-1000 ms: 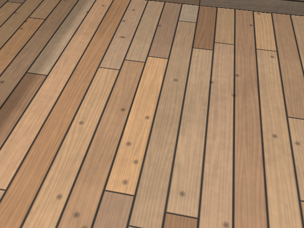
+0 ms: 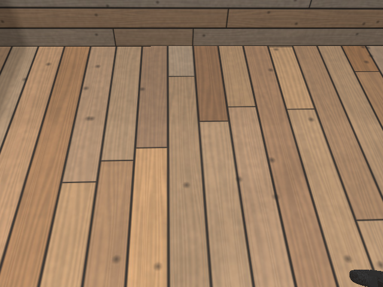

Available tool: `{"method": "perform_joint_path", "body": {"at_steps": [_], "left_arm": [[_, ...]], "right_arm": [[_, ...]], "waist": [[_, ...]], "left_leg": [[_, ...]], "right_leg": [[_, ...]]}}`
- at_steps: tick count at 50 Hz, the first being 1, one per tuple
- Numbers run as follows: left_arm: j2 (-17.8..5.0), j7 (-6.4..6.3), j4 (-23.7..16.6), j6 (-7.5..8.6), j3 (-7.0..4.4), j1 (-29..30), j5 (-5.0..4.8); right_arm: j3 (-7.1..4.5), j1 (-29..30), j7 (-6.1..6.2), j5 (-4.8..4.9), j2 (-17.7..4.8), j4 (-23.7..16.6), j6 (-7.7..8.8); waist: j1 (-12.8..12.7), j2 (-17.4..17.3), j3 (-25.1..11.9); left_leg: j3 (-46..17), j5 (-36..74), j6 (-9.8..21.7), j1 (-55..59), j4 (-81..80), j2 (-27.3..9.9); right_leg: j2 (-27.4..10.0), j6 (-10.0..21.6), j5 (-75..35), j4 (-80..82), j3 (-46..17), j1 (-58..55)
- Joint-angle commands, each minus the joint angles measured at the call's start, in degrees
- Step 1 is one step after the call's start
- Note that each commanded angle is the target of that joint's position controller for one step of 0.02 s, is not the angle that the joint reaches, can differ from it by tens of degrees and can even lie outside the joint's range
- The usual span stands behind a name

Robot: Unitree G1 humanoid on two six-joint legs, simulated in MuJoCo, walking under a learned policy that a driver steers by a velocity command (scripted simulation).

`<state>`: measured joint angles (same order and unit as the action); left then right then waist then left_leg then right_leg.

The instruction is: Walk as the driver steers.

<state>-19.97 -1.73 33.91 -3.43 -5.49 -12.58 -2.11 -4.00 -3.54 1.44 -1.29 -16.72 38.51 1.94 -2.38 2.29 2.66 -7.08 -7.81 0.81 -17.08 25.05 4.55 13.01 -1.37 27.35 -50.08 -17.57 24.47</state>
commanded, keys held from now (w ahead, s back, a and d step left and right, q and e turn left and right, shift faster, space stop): shift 0.14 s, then w+shift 0.12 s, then w+q+shift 0.38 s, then q+shift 0.18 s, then shift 0.18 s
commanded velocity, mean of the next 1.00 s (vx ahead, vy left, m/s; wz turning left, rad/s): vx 0.46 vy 0.00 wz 0.24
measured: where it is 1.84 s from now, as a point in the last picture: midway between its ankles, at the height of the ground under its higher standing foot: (197, 279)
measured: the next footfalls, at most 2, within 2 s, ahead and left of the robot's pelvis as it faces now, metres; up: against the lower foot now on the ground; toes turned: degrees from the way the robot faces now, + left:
right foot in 0.40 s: +0.04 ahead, -0.14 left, +0.00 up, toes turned -7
left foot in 0.80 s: +0.44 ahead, +0.10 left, +0.00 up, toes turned +15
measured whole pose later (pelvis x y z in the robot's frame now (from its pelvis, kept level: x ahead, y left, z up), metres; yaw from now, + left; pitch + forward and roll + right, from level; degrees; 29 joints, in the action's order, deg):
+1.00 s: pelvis +0.35 +0.03 -0.01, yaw +19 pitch +1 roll +0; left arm -17.7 -2.0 36.0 4.4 -1.2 -8.3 0.0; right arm -3.0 -10.6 -1.6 0.2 -17.7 36.8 2.7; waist 0.6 0.7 5.8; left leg -0.2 -7.5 8.3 -21.0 27.7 9.4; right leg -4.3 -3.4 22.5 -73.0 -5.5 34.3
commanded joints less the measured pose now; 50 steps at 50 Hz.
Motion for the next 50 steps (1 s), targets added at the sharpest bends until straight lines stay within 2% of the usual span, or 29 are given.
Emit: {"method": "perform_joint_path", "body": {"at_steps": [1,3,7,9,11,16,18,19,20,21,22,23,24,26,32,34,36,37,38,39,40,41,42,43,44,45,46,47,50], "left_arm": [[-9.6,-0.22,-1.0,-0.23,-3.04,-6.2,0.57],[-6.9,-0.31,-1.6,-0.42,-1.93,-5.5,0.81],[-4.1,-1.02,-3.1,0.49,-0.54,-1.0,0.66],[-3.0,-0.47,-3.3,0.96,0.23,-0.7,1.00],[-2.4,0.54,-3.2,1.97,0.89,-0.2,1.09],[-1.8,1.50,-1.8,5.74,1.58,0.8,1.33],[-1.3,1.54,0.6,6.96,1.39,-4.3,0.70],[-2.0,1.63,3.8,6.02,1.68,-12.4,5.72],[-5.4,1.20,4.4,6.00,0.92,-19.5,6.45],[-11.1,0.50,2.5,5.67,-0.22,-16.7,6.48],[-10.8,-0.11,3.1,5.68,-0.75,-15.6,6.15],[-6.9,0.25,3.0,6.20,0.53,-10.9,5.31],[-4.5,0.59,2.4,6.63,1.39,-7.2,4.70],[-2.6,0.46,2.8,7.47,2.15,-6.0,4.14],[-2.2,1.17,7.5,9.31,1.75,-9.8,4.60],[-2.0,0.81,8.8,9.29,1.80,-9.1,4.42],[-4.2,0.34,10.1,9.10,1.45,-9.9,3.98],[-11.1,-0.89,8.0,7.75,-0.62,-7.1,0.83],[-13.1,-1.68,7.0,6.67,-1.26,-4.5,0.71],[-13.0,-1.71,6.0,6.29,-1.42,-3.3,0.69],[-9.4,-1.14,5.1,7.04,-0.44,-4.1,0.49],[1.8,0.39,3.3,8.55,2.52,-6.8,3.79],[-0.9,1.29,1.3,10.55,3.52,-14.8,2.43],[-7.0,1.26,1.3,11.15,2.25,-6.0,1.15],[-6.2,0.83,-0.6,10.93,2.33,-3.0,0.35],[-5.5,-0.02,0.5,10.16,2.41,-3.0,1.27],[-6.2,-0.34,1.1,9.28,1.96,-4.2,1.47],[-7.0,-0.38,1.7,8.17,1.58,-5.5,1.52],[-3.7,-0.97,1.8,6.80,2.27,-5.2,2.84]], "right_arm": [[-1.13,3.1,0.77,0.54,-4.9,-5.8,-0.42],[-0.54,1.8,0.91,0.32,-5.2,-5.4,-1.10],[-0.41,-2.3,0.67,-0.08,-5.9,-3.9,-1.88],[-0.94,-6.0,0.30,0.94,-7.1,-2.7,-1.76],[-1.25,-6.7,-0.18,1.75,-8.7,-2.1,-1.07],[-1.27,-9.6,-1.38,3.41,-9.9,-0.1,0.55],[-0.86,-8.5,-1.65,4.24,-9.1,-0.4,0.13],[-1.55,-8.5,-2.42,-0.58,-7.2,0.6,-0.83],[0.04,-4.5,-2.65,-0.51,-0.8,-2.5,-0.55],[0.58,-1.9,-2.52,-0.02,0.7,-5.3,0.11],[0.07,1.9,-2.93,-0.38,-2.4,-7.1,0.13],[-0.76,0.3,-3.63,-0.03,-4.4,-5.8,0.01],[-1.24,-3.6,-4.37,-0.02,-5.4,-3.6,-0.29],[-1.77,-6.6,-5.80,-0.72,-6.3,-1.6,-1.46],[-0.33,1.2,-7.42,-0.63,-4.0,-4.5,-2.30],[0.75,4.8,-7.99,-1.09,-2.3,-5.8,-1.95],[1.59,5.2,-7.85,-1.10,-0.7,-6.7,-1.82],[0.39,0.4,-6.85,5.05,-2.9,-7.0,0.13],[-0.67,-7.5,-6.66,5.60,-6.1,-5.2,0.66],[-2.56,-16.3,-6.09,4.77,-10.3,-3.0,0.50],[-4.44,-23.6,-4.48,4.08,-13.5,-1.1,-0.37],[-4.91,-21.8,-2.63,3.54,-18.0,-1.7,-1.50],[-4.25,-19.5,-2.86,0.34,-19.2,-5.9,-0.36],[-3.72,-17.3,-3.05,0.66,-14.6,-7.6,-0.07],[-3.06,-13.7,-3.20,1.62,-13.2,-6.8,0.73],[-2.25,-10.4,-3.15,2.65,-10.6,-6.9,1.47],[-1.88,-7.4,-2.96,2.42,-9.8,-7.2,1.62],[-1.69,-6.3,-2.86,1.33,-9.6,-7.1,1.64],[-1.03,-7.1,-2.34,1.36,-8.4,-4.3,2.21]], "waist": [[-0.2,-7.2,-5.9],[0.7,-7.1,-3.7],[3.4,-10.0,-5.3],[4.7,-10.9,-8.2],[5.1,-14.2,-7.2],[3.9,-11.9,-1.5],[-0.2,-9.1,0.6],[-3.8,-2.8,-3.4],[-8.0,8.9,-5.3],[-7.1,8.8,-1.8],[-7.0,6.0,0.2],[-3.7,4.4,2.5],[-1.2,5.4,1.7],[0.5,6.6,1.2],[0.6,3.4,7.3],[0.3,1.4,9.8],[0.8,1.5,7.4],[3.4,5.4,2.7],[7.8,6.0,-3.2],[11.7,4.7,-8.8],[14.5,-0.4,-12.1],[7.7,-22.3,-12.5],[5.5,-18.7,-32.9],[9.6,-4.3,-31.4],[6.0,0.0,-18.6],[3.6,4.3,-13.7],[1.5,3.5,-9.7],[0.2,1.5,-7.8],[0.3,-1.3,-7.0]], "left_leg": [[-12.2,8.2,9.4,9.8,-5.0,-17.9],[-8.3,14.6,10.9,6.5,-5.9,-16.7],[-4.9,20.6,13.3,12.5,-5.6,-16.0],[-7.0,-7.2,12.7,15.5,-10.0,-16.3],[-10.1,-22.5,11.9,13.1,-14.4,-17.6],[-10.0,-21.2,11.9,2.2,-15.6,-17.3],[-9.9,-21.9,10.7,-4.7,-11.7,-15.1],[-3.7,-23.9,7.3,-14.5,-1.6,-8.5],[2.8,-25.8,4.0,-27.4,17.3,-1.8],[3.9,-22.1,3.2,-39.6,26.7,-0.2],[0.0,-16.6,3.3,-41.6,32.3,-4.7],[-1.2,-11.5,2.7,-41.3,34.7,-5.7],[-0.2,-8.3,1.4,-38.1,35.8,-6.2],[2.9,-4.2,0.0,-34.2,40.6,-6.7],[7.1,3.5,1.9,-36.5,36.3,-9.0],[12.5,3.9,3.5,-30.8,26.5,-8.9],[18.0,2.4,6.0,-20.7,18.7,-5.2],[16.5,2.7,5.7,-15.9,18.8,-3.1],[16.3,2.4,6.4,-8.0,16.9,-0.9],[15.6,5.4,7.8,5.2,14.2,1.1],[10.5,12.3,9.6,21.7,8.5,1.1],[-7.3,36.6,15.0,36.9,11.3,-10.1],[-39.1,20.9,28.5,46.9,1.2,-25.4],[-35.3,13.9,24.2,40.4,-3.0,-22.8],[-28.7,12.5,21.5,28.5,-5.1,-20.6],[-23.8,15.0,19.1,19.6,-5.4,-18.5],[-19.5,20.2,18.4,11.3,-5.7,-16.9],[-16.2,24.4,17.6,4.7,-6.9,-15.9],[-7.5,39.6,16.9,-1.7,-6.8,-13.1]], "right_leg": [[-7.4,-3.8,-0.9,-19.3,4.5,9.5],[-7.8,-4.7,-2.6,-25.8,8.7,10.6],[-10.1,-6.3,-3.6,-19.5,11.3,12.0],[-12.5,-5.7,-5.1,-12.2,13.0,11.8],[-13.8,-4.0,-4.8,-6.1,15.2,8.9],[-12.6,1.2,-3.5,16.7,18.6,-7.7],[-12.4,3.7,-14.1,31.0,20.1,-18.5],[-12.2,4.6,-11.0,31.9,20.0,-34.7],[-27.6,5.2,5.6,37.4,3.3,-43.9],[-38.3,9.0,14.1,41.1,-11.1,-40.6],[-40.3,12.0,18.1,42.1,-13.9,-34.8],[-35.7,9.8,13.4,42.0,-7.1,-33.1],[-32.2,7.7,7.3,42.2,-0.4,-30.8],[-28.7,6.6,-1.3,43.6,9.3,-26.7],[-27.4,6.2,-13.6,47.1,23.4,-24.4],[-26.0,5.8,-28.5,45.9,29.2,-22.9],[-25.8,5.0,-59.9,38.8,32.9,-24.5],[-26.7,4.2,-77.7,30.6,31.3,-27.3],[-27.4,3.7,-85.9,21.3,31.2,-28.5],[-27.0,3.0,-84.7,10.1,30.3,-24.6],[-23.3,0.0,-64.9,-5.5,29.7,-13.3],[-10.9,-3.8,5.4,-32.4,27.8,8.3],[-7.1,-3.2,10.4,-47.1,10.6,16.0],[-11.0,-1.3,4.6,-43.7,7.3,14.0],[-12.9,-0.9,0.5,-36.7,9.4,15.9],[-16.4,-1.1,-2.1,-32.2,10.2,14.1],[-17.6,-1.3,-3.6,-29.6,10.7,10.9],[-18.6,-1.3,-4.5,-28.1,11.0,7.2],[-18.2,-2.9,-7.6,-20.4,13.9,5.3]]}}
